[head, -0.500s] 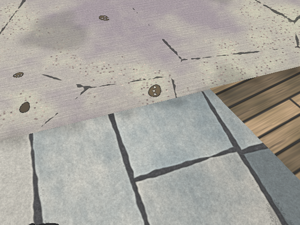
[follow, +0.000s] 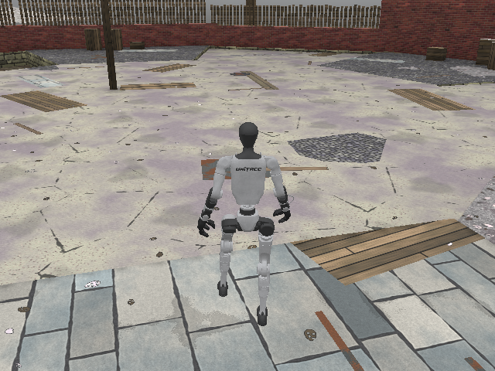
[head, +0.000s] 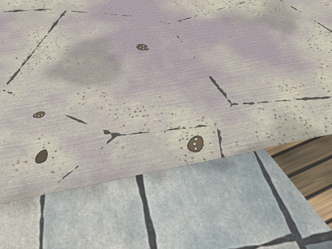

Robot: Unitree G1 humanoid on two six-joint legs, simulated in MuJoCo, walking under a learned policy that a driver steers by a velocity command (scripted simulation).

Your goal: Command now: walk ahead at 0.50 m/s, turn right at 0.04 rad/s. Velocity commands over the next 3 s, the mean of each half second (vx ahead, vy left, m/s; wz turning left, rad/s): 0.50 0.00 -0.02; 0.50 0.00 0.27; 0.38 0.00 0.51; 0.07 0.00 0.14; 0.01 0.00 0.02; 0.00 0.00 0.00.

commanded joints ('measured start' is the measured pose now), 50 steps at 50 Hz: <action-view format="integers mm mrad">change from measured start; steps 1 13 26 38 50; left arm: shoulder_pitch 6 -58 -321 120 12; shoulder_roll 177 87 14 124 14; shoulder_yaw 45 -12 -52 6 -26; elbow -33 6 -62 84 114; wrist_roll -11 99 85 63 110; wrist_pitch -9 -69 3 -38 -61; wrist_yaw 8 -37 -49 12 -8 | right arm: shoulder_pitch -105 293 383 229 39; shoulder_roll -56 -40 -51 -25 57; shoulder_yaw -6 5 -2 -11 21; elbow -84 37 93 94 55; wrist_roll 7 -49 -80 -57 -72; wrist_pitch -18 -45 -60 -61 -14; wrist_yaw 15 -20 59 60 84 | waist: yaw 5 -132 -141 78 -57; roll -107 54 14 -156 -87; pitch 56 -46 50 -30 25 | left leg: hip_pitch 59 702 534 -144 69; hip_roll -28 149 92 -91 -13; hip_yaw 15 -435 -70 -75 21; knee -105 -499 -533 556 102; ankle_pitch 56 -496 -20 -459 50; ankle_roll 13 272 307 112 76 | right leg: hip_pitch -51 -718 -601 238 -127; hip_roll -277 -130 -135 -415 -298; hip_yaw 122 162 26 470 -156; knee -85 962 396 4 -137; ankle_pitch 180 -114 340 -194 459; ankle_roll -160 -56 13 -204 -177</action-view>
